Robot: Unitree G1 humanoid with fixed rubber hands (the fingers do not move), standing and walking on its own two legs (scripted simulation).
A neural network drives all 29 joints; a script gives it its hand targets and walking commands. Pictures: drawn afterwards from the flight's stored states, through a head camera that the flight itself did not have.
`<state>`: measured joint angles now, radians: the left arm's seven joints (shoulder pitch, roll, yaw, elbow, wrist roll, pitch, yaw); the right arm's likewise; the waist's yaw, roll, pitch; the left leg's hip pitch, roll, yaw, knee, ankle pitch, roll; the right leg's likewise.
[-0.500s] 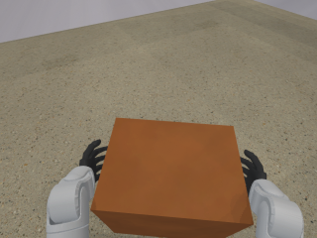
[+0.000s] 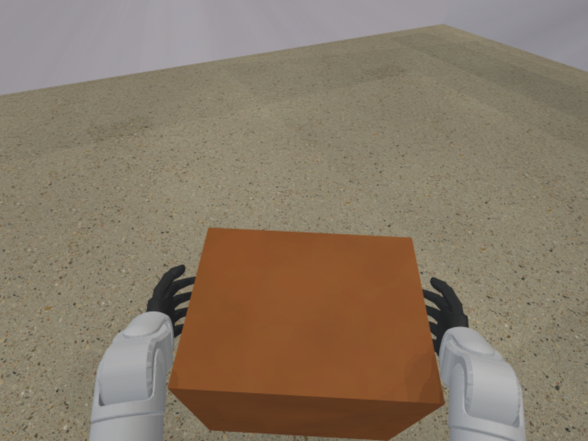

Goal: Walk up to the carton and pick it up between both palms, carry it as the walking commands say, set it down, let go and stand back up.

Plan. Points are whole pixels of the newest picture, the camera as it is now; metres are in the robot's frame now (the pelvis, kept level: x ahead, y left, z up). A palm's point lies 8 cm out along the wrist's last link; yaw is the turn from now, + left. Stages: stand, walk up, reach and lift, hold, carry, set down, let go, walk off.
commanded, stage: carry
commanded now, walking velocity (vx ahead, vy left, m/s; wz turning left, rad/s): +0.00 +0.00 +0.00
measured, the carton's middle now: (303, 340) +0.29 +0.00 -0.02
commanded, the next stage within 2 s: hold in 1.84 s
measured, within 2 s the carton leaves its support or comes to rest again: neither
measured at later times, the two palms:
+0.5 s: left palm (150, 327) +0.26 +0.20 +0.05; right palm (439, 341) +0.26 -0.17 +0.06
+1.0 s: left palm (141, 325) +0.26 +0.22 +0.05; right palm (425, 339) +0.26 -0.15 +0.05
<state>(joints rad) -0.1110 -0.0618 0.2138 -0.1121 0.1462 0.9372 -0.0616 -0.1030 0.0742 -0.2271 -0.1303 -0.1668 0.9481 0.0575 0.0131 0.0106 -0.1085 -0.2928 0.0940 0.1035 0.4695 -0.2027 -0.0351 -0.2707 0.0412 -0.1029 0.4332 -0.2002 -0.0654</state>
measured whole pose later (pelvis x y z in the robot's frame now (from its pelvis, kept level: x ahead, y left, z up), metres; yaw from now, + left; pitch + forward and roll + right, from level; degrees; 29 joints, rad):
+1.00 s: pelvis +0.00 +0.03 +0.00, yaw +0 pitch +4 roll -1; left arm -0.09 -0.05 0.20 -0.05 0.15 0.82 -0.06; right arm -0.08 0.05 -0.20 -0.07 -0.15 0.83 0.04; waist 0.00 0.00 -0.14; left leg -0.34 0.05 0.12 0.47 -0.20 0.02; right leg -0.32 -0.01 -0.09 0.44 -0.19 -0.02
